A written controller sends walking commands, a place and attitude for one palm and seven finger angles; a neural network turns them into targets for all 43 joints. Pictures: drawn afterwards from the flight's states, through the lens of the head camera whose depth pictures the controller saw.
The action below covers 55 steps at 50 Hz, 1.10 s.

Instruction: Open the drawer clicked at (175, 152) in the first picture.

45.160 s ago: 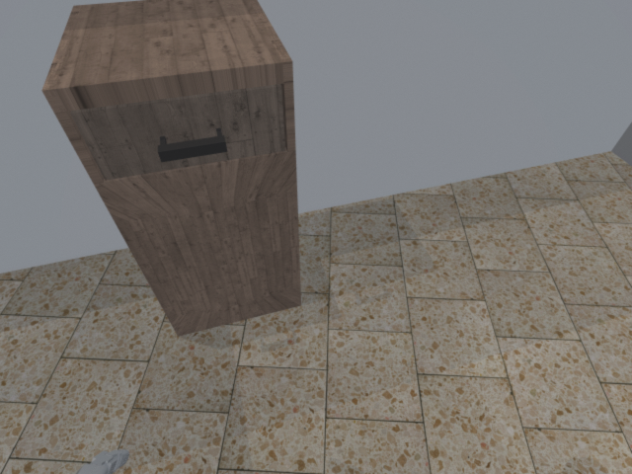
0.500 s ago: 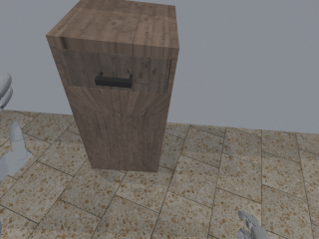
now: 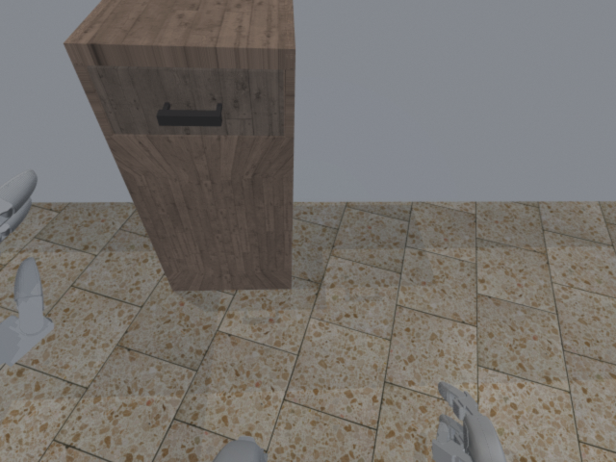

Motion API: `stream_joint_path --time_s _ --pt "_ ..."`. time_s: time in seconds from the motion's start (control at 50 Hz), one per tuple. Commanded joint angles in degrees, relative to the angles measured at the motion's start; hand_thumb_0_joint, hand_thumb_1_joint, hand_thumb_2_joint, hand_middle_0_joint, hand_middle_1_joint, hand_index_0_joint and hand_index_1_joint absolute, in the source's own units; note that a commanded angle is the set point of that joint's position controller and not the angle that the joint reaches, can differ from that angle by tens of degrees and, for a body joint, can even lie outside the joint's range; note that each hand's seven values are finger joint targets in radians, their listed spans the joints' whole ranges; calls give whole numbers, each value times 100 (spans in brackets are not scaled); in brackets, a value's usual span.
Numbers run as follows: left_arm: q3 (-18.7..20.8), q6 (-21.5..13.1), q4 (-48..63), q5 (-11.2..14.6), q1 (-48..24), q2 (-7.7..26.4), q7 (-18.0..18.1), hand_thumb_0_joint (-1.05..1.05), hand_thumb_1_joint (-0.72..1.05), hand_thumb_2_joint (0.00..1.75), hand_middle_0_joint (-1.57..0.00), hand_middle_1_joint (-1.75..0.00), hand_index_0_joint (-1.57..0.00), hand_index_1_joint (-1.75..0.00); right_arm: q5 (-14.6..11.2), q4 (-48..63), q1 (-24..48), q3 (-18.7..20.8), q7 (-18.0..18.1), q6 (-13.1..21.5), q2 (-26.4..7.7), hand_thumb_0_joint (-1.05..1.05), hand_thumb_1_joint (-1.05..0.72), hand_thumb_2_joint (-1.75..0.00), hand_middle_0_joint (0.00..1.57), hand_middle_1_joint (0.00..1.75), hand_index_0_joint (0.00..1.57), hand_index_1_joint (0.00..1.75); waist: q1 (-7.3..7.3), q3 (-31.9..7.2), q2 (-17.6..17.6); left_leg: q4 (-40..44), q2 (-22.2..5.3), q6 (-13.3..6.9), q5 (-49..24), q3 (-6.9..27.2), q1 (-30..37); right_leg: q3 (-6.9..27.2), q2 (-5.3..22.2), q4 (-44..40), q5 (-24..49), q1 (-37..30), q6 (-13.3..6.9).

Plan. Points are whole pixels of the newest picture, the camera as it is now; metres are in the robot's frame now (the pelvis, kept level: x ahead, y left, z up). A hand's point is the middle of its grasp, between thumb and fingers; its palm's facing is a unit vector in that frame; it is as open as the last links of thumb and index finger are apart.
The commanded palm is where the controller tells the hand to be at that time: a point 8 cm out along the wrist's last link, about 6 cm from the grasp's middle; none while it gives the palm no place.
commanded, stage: stop stepping back and stand still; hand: left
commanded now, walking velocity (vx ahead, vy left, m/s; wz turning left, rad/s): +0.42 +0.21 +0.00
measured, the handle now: (191, 112) +0.78 +0.30 +0.02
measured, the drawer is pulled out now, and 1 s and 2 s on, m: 0.00 0.00 0.00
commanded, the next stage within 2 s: let the arm hang, fingers relaxed in 0.56 s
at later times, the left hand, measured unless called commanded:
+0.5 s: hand out of the picture +0.12 +0.25 +0.21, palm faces +0.50 -0.77 -0.40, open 7.4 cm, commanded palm +0.07 +0.29 +0.21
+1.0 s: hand out of the picture +0.00 +0.20 -0.17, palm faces +0.04 -0.98 -0.17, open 7.1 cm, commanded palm none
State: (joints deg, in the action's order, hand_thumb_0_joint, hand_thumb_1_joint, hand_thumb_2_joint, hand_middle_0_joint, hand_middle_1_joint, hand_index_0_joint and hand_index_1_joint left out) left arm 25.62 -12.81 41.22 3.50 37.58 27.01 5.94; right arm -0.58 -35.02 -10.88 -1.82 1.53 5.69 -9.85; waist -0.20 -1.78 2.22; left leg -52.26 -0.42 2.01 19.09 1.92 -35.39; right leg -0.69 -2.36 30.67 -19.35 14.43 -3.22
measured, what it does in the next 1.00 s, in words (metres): steps on the spot: left foot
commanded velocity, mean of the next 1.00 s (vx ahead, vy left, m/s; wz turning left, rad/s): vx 0.08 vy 0.01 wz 0.00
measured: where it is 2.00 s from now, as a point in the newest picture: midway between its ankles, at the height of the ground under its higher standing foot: outside the picture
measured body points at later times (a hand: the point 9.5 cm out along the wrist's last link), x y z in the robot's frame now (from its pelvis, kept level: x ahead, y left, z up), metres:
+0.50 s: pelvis -0.05 +0.01 +0.00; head -0.08 +0.01 +0.45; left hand +0.09 +0.29 +0.23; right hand +0.12 -0.20 -0.08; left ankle -0.06 +0.13 -0.73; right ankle -0.04 -0.08 -0.73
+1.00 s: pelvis -0.05 +0.01 -0.01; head +0.00 +0.03 +0.44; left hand +0.00 +0.25 -0.16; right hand +0.05 -0.24 -0.13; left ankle -0.03 +0.13 -0.73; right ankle -0.03 -0.09 -0.73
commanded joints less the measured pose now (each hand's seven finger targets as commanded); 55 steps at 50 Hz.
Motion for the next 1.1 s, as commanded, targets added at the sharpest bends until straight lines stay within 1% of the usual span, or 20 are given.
stream_joint_path --time_s 0.0,0.1,0.2,0.36,0.42,0.48,0.52,0.6,0.62,0.64,0.66,0.72,0.76,0.82,0.86,0.9,0.92,0.96,1.0,1.08 --pt "733 -188 469 -1 -248 605 342 0 90 90 -20 -30 -20 -30 6 937 487 278 223 174 -642 0 -90 -90 20 30 20 30 -102 -598 67 -88 -116 -87 -94 -179 480 1065 1595 -1080 1972 -50 -427" --pt "139 -115 -450 -115 -843 320 381 0 90 90 -20 -30 -20 -30 59 757 249 405 341 329 -949 0 -90 -90 20 30 20 30 -63 221 540 2025 -131 -387 227 -371 1551 1390 1624 -1641 -724 555 -253" --pt "154 -252 400 -154 -1028 522 388 0 90 90 -20 -30 -20 -30 48 944 208 491 342 411 -1114 0 -90 -90 20 30 20 30 -47 -54 -226 3028 -480 -634 -352 93 2050 882 859 -757 326 -44 142" --pt "307 -220 704 -247 -997 469 522 0 90 90 -20 -30 -20 -30 107 800 296 342 333 633 -975 0 -90 -90 20 30 20 30 -26 142 -1175 3594 -1109 -733 1136 724 1112 -106 266 163 69 -217 278" --pt "366 -188 253 -195 -803 413 503 0 90 90 -20 -30 -20 -30 85 783 256 345 306 579 -935 0 -90 -90 20 30 20 30 -50 146 -738 3011 -690 -548 1105 216 914 423 424 -390 -139 -311 100" --pt "292 -176 -162 -157 -865 365 453 0 90 90 -20 -30 -20 -30 74 725 286 329 236 433 -813 0 -90 -90 20 30 20 30 -70 204 595 1148 -79 -310 657 -415 688 2236 1483 -1648 -1164 -73 -459" --pt "249 -187 -235 -178 -1045 369 434 0 90 90 -20 -30 -20 -30 51 726 395 355 177 325 -847 0 -90 -90 20 30 20 30 -5 215 746 295 -114 -241 750 -277 289 2571 1964 -1838 -750 -388 -827" --pt "185 -211 165 -166 -913 312 402 0 90 90 -20 -30 -20 -30 88 742 262 244 188 258 -718 0 -90 -90 20 30 20 30 -141 -114 203 2451 -130 -304 -372 -346 1955 812 1277 -946 762 33 -294" --pt "147 -223 479 -144 -889 325 388 0 90 90 -20 -30 -20 -30 86 802 321 286 228 277 -816 0 -90 -90 20 30 20 30 -132 -218 -541 2942 -207 -305 -831 -92 2323 486 931 -368 915 95 -73" --pt "-2047 805 -4436 -729 -1259 -782 -427 0 90 90 -20 -30 -20 -30 188 -764 -4 663 -299 424 -1823 0 -90 -90 20 30 20 30 -431 245 -1433 2383 -1016 -726 -2430 1163 2163 -108 636 1398 960 1649 321" --pt "-1897 1244 -4481 -577 -1248 -884 -502 0 90 90 -20 -30 -20 -30 172 -487 -215 642 -254 32 -1647 0 -90 -90 20 30 20 30 -297 77 -1591 2895 -1571 -1180 -3039 1683 2072 40 358 2221 -1055 1729 445" --pt "-2037 1373 -4748 -613 -1646 -934 -518 0 90 90 -20 -30 -20 -30 333 -165 -70 495 -119 -84 -1353 0 -90 -90 20 30 20 30 -196 -202 -189 2943 -1553 -1304 -2556 1943 1706 552 392 3175 -1158 1579 438" --pt "-2097 1347 -5427 -601 -1861 -829 -554 0 90 90 -20 -30 -20 -30 366 -225 48 474 -69 -177 -1501 0 -90 -90 20 30 20 30 -61 -297 402 2693 -1442 -1339 -3526 1451 2233 372 401 2718 -1146 1476 451" --pt "-2120 1320 -6527 -532 -2035 -506 -564 0 90 90 -20 -30 -20 -30 283 -432 200 479 -79 -305 -1674 0 -90 -90 20 30 20 30 76 -457 -541 2620 -1113 -1090 -3597 776 2274 127 334 1321 -400 509 412" --pt "-2084 1244 -7248 -509 -1785 -223 -551 0 90 90 -20 -30 -20 -30 185 -601 268 465 -98 -361 -1511 0 -90 -90 20 30 20 30 231 -516 -779 2311 -659 -710 -2414 450 1826 490 406 -69 947 -598 299" --pt "-2102 1161 -7791 -520 -1912 160 -532 0 90 90 -20 -30 -20 -30 116 -713 64 384 -137 -395 -1096 0 -90 -90 20 30 20 30 -4 -414 -173 1766 24 -270 -245 -156 1517 1902 1643 -702 1873 -538 -276" --pt "-2151 1156 -7914 -505 -2238 247 -545 0 90 90 -20 -30 -20 -30 115 -811 -130 387 -162 -431 -1121 0 -90 -90 20 30 20 30 -165 -248 -313 1870 12 -257 -29 -170 1945 1768 1824 -806 1689 -77 -443" --pt "-2213 1114 -8416 -455 -2508 -106 -542 0 90 90 -20 -30 -20 -30 160 -1197 -124 388 -110 -480 -1109 0 -90 -90 20 30 20 30 -204 -298 -159 2111 -122 -272 -860 54 2374 1401 1228 -707 1679 -13 -314" --pt "-2208 1145 -8750 -422 -2446 -317 -524 0 90 90 -20 -30 -20 -30 175 -1403 -132 410 -72 -469 -1176 0 -90 -90 20 30 20 30 -134 -276 -737 2522 -348 -362 -1412 280 2608 1001 872 -645 1427 -101 -115" --pt "-2271 1195 -9353 -404 -2369 -388 -508 0 90 90 -20 -30 -20 -30 151 -1791 -156 415 -31 -482 -1308 0 -90 -90 20 30 20 30 -36 -8 -659 2984 -564 -435 -1208 451 2430 744 723 -848 1134 -420 -5"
